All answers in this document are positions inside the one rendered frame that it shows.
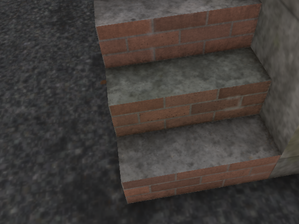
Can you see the stairs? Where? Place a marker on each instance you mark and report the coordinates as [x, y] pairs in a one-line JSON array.
[[185, 91]]

